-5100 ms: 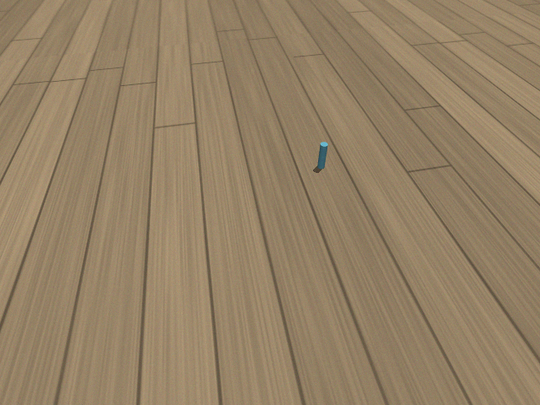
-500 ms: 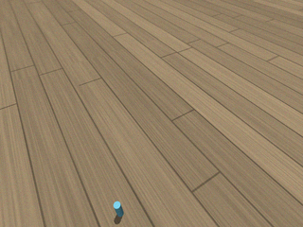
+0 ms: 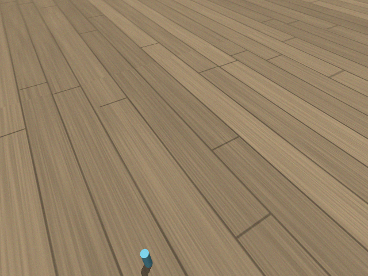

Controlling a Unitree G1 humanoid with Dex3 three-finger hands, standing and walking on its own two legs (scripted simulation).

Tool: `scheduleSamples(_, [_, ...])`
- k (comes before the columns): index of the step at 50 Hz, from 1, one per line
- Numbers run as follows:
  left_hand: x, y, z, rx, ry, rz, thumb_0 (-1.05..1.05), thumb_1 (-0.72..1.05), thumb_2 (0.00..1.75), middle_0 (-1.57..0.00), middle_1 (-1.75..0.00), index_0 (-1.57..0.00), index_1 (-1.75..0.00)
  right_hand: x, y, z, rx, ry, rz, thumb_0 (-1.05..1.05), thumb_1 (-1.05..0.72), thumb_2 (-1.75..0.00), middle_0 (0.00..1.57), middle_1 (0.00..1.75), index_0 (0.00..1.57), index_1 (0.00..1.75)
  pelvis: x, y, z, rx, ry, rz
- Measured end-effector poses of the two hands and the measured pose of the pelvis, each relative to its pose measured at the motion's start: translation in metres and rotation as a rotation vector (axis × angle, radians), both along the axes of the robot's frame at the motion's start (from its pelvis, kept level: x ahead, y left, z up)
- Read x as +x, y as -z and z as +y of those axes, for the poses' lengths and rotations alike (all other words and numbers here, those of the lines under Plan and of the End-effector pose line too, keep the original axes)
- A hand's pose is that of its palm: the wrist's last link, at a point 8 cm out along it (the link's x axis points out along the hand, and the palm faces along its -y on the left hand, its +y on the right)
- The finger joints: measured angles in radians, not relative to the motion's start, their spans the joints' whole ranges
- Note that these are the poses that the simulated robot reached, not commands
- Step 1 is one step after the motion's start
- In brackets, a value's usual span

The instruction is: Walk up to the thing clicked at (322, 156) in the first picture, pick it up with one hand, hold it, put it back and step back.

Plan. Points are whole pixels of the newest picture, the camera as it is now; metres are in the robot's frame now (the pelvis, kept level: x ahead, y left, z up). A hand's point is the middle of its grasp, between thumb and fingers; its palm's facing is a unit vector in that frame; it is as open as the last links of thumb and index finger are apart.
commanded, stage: walk up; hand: left
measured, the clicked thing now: (146, 258) +0.38 +0.20 -0.70
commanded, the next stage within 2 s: stand in 0.24 s
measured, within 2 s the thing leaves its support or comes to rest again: neither
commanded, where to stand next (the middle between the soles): +0.04 -0.02 m, yaw +1 degrees
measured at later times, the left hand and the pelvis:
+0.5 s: hand out of the picture +0.09 +0.25 -0.16, palm faces -0.01 -0.94 -0.33, open 7.4 cm; pelvis +0.01 +0.00 +0.00, yaw +0 degrees
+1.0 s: hand out of the picture +0.08 +0.25 -0.15, palm faces -0.01 -0.94 -0.34, open 7.4 cm; pelvis +0.01 +0.00 +0.00, yaw +1 degrees
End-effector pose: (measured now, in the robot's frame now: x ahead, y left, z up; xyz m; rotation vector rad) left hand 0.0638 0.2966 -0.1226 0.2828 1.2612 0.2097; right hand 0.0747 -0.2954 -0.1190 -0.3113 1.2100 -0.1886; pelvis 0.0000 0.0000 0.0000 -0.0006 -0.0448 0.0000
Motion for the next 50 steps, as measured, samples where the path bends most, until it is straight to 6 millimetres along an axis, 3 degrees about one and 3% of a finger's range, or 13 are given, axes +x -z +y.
scheduleSamples(26, [0.022, -0.004, -0.002, 0.010, 0.029, -0.037, 0.00, 0.90, 0.90, -0.20, -0.30, -0.20, -0.30, 0.008, 0.000, 0.000, 0.002, 0.005, 0.016, 0.01, -0.91, -0.90, 0.20, 0.30, 0.21, 0.29, 0.006, -0.001, 0.000, 0.001, -0.008, 0.008])
scheduleSamples(50, [0.014, -0.004, -0.003, 0.014, 0.022, -0.034, 0.00, 0.90, 0.90, -0.20, -0.30, -0.20, -0.30, 0.009, -0.001, -0.003, 0.002, -0.006, 0.019, 0.01, -0.91, -0.90, 0.20, 0.30, 0.21, 0.29, 0.008, -0.002, -0.003, 0.001, -0.017, 0.005])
